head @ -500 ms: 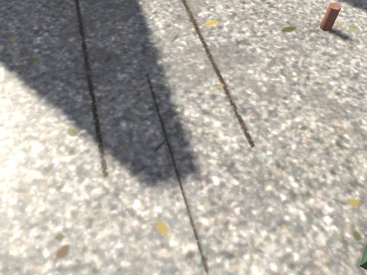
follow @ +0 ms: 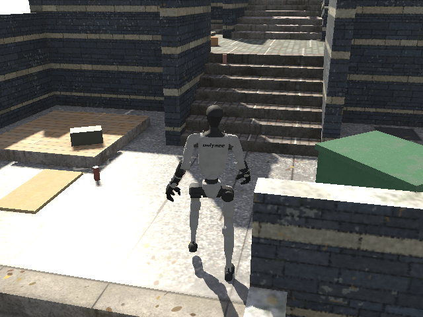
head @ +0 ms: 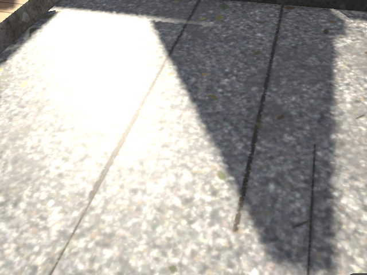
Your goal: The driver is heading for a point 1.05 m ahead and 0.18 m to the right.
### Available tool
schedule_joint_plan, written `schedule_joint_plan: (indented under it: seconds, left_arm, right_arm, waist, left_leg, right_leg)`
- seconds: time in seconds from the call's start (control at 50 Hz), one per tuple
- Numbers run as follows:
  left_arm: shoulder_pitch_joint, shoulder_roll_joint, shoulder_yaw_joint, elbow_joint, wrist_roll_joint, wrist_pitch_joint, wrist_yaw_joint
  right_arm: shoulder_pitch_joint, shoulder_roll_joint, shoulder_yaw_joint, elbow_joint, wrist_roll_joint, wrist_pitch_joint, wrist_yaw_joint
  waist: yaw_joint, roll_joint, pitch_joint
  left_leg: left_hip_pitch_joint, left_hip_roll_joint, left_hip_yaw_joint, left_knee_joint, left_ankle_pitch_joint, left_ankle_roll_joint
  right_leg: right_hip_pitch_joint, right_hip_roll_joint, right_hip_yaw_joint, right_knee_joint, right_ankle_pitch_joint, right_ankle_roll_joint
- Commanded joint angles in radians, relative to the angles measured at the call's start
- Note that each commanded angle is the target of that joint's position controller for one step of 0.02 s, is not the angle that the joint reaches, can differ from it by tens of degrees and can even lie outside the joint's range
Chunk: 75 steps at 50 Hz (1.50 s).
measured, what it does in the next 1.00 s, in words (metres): walks ahead: left foot, then right foot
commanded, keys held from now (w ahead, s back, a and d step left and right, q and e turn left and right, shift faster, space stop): s+q+shift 0.18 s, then s+e+shift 0.12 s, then w+e+shift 0.70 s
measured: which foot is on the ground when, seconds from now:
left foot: up 0.00-0.14, down 0.16-0.70, up 0.72-1.00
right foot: down 0.00-0.14, up 0.16-0.70, down 0.72-1.00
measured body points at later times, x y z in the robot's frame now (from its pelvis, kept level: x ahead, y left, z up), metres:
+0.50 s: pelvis +0.13 +0.05 +0.00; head +0.13 +0.05 +0.45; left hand +0.16 +0.34 -0.12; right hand +0.34 -0.16 -0.09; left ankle +0.19 +0.15 -0.74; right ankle +0.14 -0.11 -0.64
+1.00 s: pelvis +0.29 -0.05 +0.01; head +0.31 -0.09 +0.46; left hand +0.29 +0.22 -0.10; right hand +0.49 -0.31 -0.08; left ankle +0.42 +0.10 -0.67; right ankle +0.16 -0.09 -0.74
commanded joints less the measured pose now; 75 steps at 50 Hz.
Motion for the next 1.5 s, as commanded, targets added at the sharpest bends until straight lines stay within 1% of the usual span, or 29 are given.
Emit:
schedule_joint_plan:
  seconds: [0.02, 0.08, 0.14, 0.16, 0.18, 0.2, 0.26, 0.3, 0.34, 0.42, 0.56, 0.58, 0.64, 0.7, 0.72, 0.74, 0.76, 0.78, 0.82, 0.9, 1.06, 1.14, 1.16, 1.18, 1.2, 1.22, 1.26, 1.36, 1.5]
  left_arm:
    - [-0.114, 0.137, 0.021, -0.062, -0.008, 0.009, 0.024]
    - [-0.145, 0.245, 0.05, -0.074, -0.044, 0.021, 0.018]
    - [-0.186, 0.209, 0.04, -0.105, -0.077, 0.008, 0.005]
    - [-0.094, 0.051, -0.002, -0.13, 0.0, -0.002, -0.016]
    - [0.002, 0.034, -0.032, -0.149, 0.019, -0.013, -0.031]
    - [-0.058, 0.142, -0.019, -0.132, -0.016, -0.011, -0.029]
    - [-0.121, 0.134, -0.026, -0.084, -0.031, 0.073, 0.031]
    - [-0.105, 0.128, -0.027, -0.069, -0.037, 0.108, 0.037]
    - [-0.022, 0.091, -0.032, -0.033, -0.045, 0.099, 0.024]
    - [-0.098, 0.126, -0.019, -0.082, -0.05, 0.082, 0.006]
    - [-0.077, 0.079, -0.002, -0.096, -0.042, 0.074, -0.013]
    - [-0.045, 0.067, -0.013, -0.087, 0.04, 0.1, -0.079]
    - [0.046, 0.077, -0.002, -0.081, -0.023, 0.132, -0.131]
    - [0.244, 0.07, 0.0, 0.025, -0.007, 0.121, -0.103]
    - [0.318, 0.02, -0.024, 0.052, 0.006, 0.108, -0.097]
    - [0.225, -0.031, -0.076, 0.008, -0.012, 0.084, -0.089]
    - [0.061, 0.16, -0.028, -0.106, -0.014, 0.068, -0.071]
    - [-0.048, 0.26, 0.016, -0.154, 0.005, 0.051, -0.05]
    - [-0.054, 0.24, 0.027, -0.157, 0.002, 0.024, -0.047]
    - [0.191, 0.115, 0.007, -0.052, -0.03, -0.009, -0.045]
    - [0.2, 0.108, 0.02, -0.031, -0.016, -0.006, -0.045]
    - [0.038, 0.195, 0.043, -0.056, -0.024, -0.019, -0.043]
    - [-0.021, 0.224, 0.05, -0.067, -0.022, -0.027, -0.052]
    - [-0.032, 0.143, 0.027, -0.088, -0.011, -0.042, -0.056]
    - [0.023, -0.006, -0.013, -0.142, -0.049, -0.04, -0.061]
    - [-0.019, 0.054, -0.021, -0.129, -0.035, -0.026, -0.051]
    - [-0.108, 0.116, -0.009, -0.112, 0.011, -0.003, -0.072]
    - [-0.236, 0.004, -0.054, -0.175, 0.025, 0.028, -0.123]
    - [-0.5, 0.022, -0.097, -0.272, 0.022, -0.006, -0.146]
  right_arm:
    - [-0.204, 0.018, 0.014, -0.127, 0.011, -0.031, 0.004]
    - [-0.122, -0.051, -0.022, -0.091, 0.017, -0.026, 0.027]
    - [0.267, -0.179, -0.092, 0.024, 0.0, -0.021, 0.002]
    - [0.254, -0.251, -0.097, 0.026, 0.017, -0.014, -0.03]
    - [0.167, -0.302, -0.074, -0.055, -0.055, -0.035, -0.025]
    - [0.14, -0.225, -0.06, -0.071, -0.067, -0.041, -0.01]
    - [-0.02, -0.082, -0.009, -0.054, -0.016, -0.031, -0.026]
    - [-0.054, -0.077, 0.01, -0.026, -0.049, -0.023, -0.034]
    - [-0.061, -0.011, 0.04, 0.006, -0.072, -0.037, -0.04]
    - [-0.036, -0.08, 0.009, 0.06, -0.044, -0.069, -0.065]
    - [-0.072, -0.064, -0.007, 0.102, -0.014, -0.107, -0.073]
    - [-0.057, -0.092, -0.006, 0.108, -0.06, -0.083, -0.053]
    - [-0.183, -0.117, -0.023, 0.093, -0.066, -0.065, -0.044]
    - [-0.233, -0.017, 0.001, 0.078, -0.06, -0.03, -0.043]
    - [-0.291, 0.072, 0.033, 0.065, -0.063, -0.004, -0.033]
    - [-0.301, 0.212, 0.087, 0.033, -0.089, 0.007, -0.025]
    - [-0.321, 0.214, 0.097, -0.099, -0.11, -0.012, -0.011]
    - [-0.301, 0.097, 0.075, -0.091, -0.133, -0.049, -0.017]
    - [-0.243, -0.067, 0.02, 0.009, -0.109, -0.071, -0.026]
    - [-0.285, -0.008, 0.028, 0.014, -0.062, -0.046, -0.003]
    - [-0.441, 0.02, 0.044, -0.031, -0.045, -0.062, 0.012]
    - [-0.157, -0.062, 0.013, 0.016, -0.042, -0.083, -0.02]
    - [0.1, -0.116, -0.012, 0.077, -0.041, -0.087, -0.045]
    - [0.337, -0.197, -0.038, 0.104, -0.059, -0.09, -0.073]
    - [0.315, -0.268, -0.043, 0.101, -0.098, -0.094, -0.072]
    - [0.143, -0.178, -0.028, 0.072, -0.094, -0.09, -0.065]
    - [0.103, -0.058, -0.001, 0.09, -0.084, -0.086, -0.06]
    - [0.241, 0.039, 0.041, 0.233, -0.06, -0.141, -0.03]
    - [0.304, -0.097, 0.027, 0.3, -0.028, -0.154, -0.017]
  waist:
    - [0.005, -0.187, 0.177]
    - [-0.036, -0.221, 0.089]
    - [-0.238, -0.169, -0.116]
    - [-0.143, 0.144, -0.136]
    - [-0.075, 0.265, -0.381]
    - [-0.152, 0.104, -0.521]
    - [-0.086, -0.07, -0.288]
    - [-0.054, -0.026, -0.218]
    - [-0.02, -0.003, -0.242]
    - [-0.049, 0.152, -0.09]
    - [-0.017, 0.101, -0.012]
    - [-0.006, 0.026, -0.015]
    - [0.068, 0.14, -0.014]
    - [0.122, -0.233, 0.089]
    - [0.16, -0.378, 0.184]
    - [0.065, -0.368, 0.258]
    - [0.004, -0.593, 0.163]
    - [-0.056, -0.404, 0.187]
    - [-0.052, -0.076, 0.119]
    - [0.044, -0.11, 0.073]
    - [0.083, -0.216, 0.146]
    - [-0.089, -0.195, 0.021]
    - [-0.226, -0.136, -0.116]
    - [-0.316, -0.023, -0.279]
    - [-0.212, 0.332, -0.349]
    - [-0.154, 0.254, -0.185]
    - [-0.137, -0.012, -0.019]
    - [-0.087, 0.003, 0.138]
    - [-0.064, -0.037, 0.202]
  left_leg:
    - [0.004, 0.032, 0.064, -0.285, 0.091, -0.013]
    - [0.273, -0.053, 0.163, -0.448, 0.042, 0.022]
    - [0.806, -0.14, 0.12, -0.718, 0.188, 0.147]
    - [1.058, 0.033, -0.133, -0.662, 0.766, 0.221]
    - [1.188, 0.335, -0.655, -0.658, 1.157, 0.476]
    - [1.153, 0.364, -0.612, -0.72, 1.072, 0.501]
    - [0.724, 0.244, -0.369, -0.733, 0.659, 0.332]
    - [0.533, 0.218, -0.283, -0.77, 0.677, 0.327]
    - [0.447, 0.144, -0.158, -0.835, 0.148, 0.277]
    - [0.475, 0.205, -0.291, -1.025, -0.604, 0.242]
    - [0.549, 0.27, -0.082, -1.097, -0.547, 0.149]
    - [0.434, 0.216, 0.069, -1.102, -0.529, 0.095]
    - [0.405, 0.199, 0.204, -1.091, -0.47, 0.031]
    - [0.346, 0.137, 0.263, -0.594, -0.557, 0.038]
    - [0.08, 0.066, 0.235, -0.172, -0.626, 0.028]
    - [-0.099, 0.006, 0.099, 0.148, -0.492, 0.031]
    - [-0.268, -0.058, 0.013, 0.154, -0.426, -0.015]
    - [-0.32, -0.015, -0.014, 0.176, -0.267, -0.013]
    - [-0.11, 0.026, -0.02, 0.002, -0.056, -0.032]
    - [-0.071, -0.014, -0.012, -0.241, 0.025, -0.017]
    - [0.04, -0.08, 0.049, -0.562, 0.014, -0.028]
    - [0.602, -0.136, 0.073, -0.656, -0.057, 0.032]
    - [0.916, -0.104, 0.053, -0.637, -0.086, 0.054]
    - [1.196, 0.091, -0.142, -0.641, -0.453, 0.069]
    - [1.293, 0.361, -0.713, -0.899, -0.92, 0.123]
    - [1.092, 0.36, -0.846, -1.0, -0.897, 0.129]
    - [0.879, 0.304, -0.519, -0.955, -0.59, 0.152]
    - [0.706, 0.194, -0.187, -1.06, -0.203, 0.145]
    - [0.561, 0.145, 0.032, -1.224, 0.453, 0.193]
  right_leg:
    - [-0.079, -0.157, -0.009, -0.081, 0.479, -0.107]
    - [-0.079, -0.154, -0.07, 0.026, 0.788, -0.076]
    - [-0.207, -0.12, -0.084, 0.54, 0.787, 0.007]
    - [-0.551, -0.002, -0.069, 0.869, -0.305, 0.068]
    - [-0.73, 0.113, 0.143, 1.218, -0.476, 0.097]
    - [-0.69, 0.07, 0.284, 1.271, -0.349, 0.065]
    - [-0.618, -0.015, 0.244, 1.131, -0.14, 0.046]
    - [-0.504, 0.022, 0.208, 1.137, -0.131, 0.038]
    - [-0.425, 0.014, 0.187, 1.035, -0.03, 0.042]
    - [-0.611, -0.001, 0.167, 0.942, 0.058, 0.026]
    - [-0.66, -0.067, 0.127, 0.809, 0.075, -0.009]
    - [-0.496, -0.029, 0.068, 0.671, 0.035, -0.027]
    - [-0.266, -0.02, -0.025, 0.497, -0.015, -0.079]
    - [-0.154, 0.022, -0.041, 0.242, -0.053, -0.145]
    - [-0.159, -0.01, 0.153, 0.25, -0.214, -0.187]
    - [-0.32, -0.027, 0.38, 0.251, -0.335, -0.174]
    - [-0.284, -0.173, 0.997, -0.293, -0.712, -0.303]
    - [-0.21, -0.273, 1.166, -0.416, -0.815, -0.345]
    - [-0.177, -0.201, 0.896, -0.266, -0.461, -0.286]
    - [0.089, -0.109, 0.638, -0.201, -0.098, -0.274]
    - [0.07, -0.053, 0.587, -0.156, 0.204, -0.293]
    - [-0.1, -0.041, 0.557, 0.055, 0.803, -0.218]
    - [-0.214, 0.021, 0.505, 0.325, 0.86, -0.186]
    - [-0.383, 0.103, 0.44, 0.667, 0.593, -0.177]
    - [-0.654, 0.226, 0.353, 0.948, -0.194, -0.157]
    - [-0.719, 0.144, 0.305, 1.03, -0.077, -0.174]
    - [-0.694, 0.034, 0.236, 0.992, 0.062, -0.165]
    - [-0.75, 0.003, 0.282, 0.897, 0.118, -0.146]
    - [-0.372, 0.054, 0.028, 0.366, 0.35, -0.138]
